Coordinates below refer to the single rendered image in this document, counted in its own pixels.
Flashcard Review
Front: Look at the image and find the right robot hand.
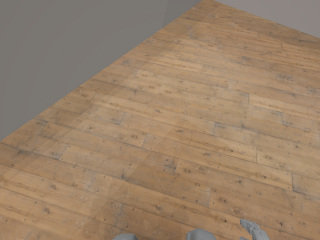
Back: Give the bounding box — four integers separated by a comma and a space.
239, 219, 270, 240

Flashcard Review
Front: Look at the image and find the robot right thigh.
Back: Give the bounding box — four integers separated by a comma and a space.
185, 228, 217, 240

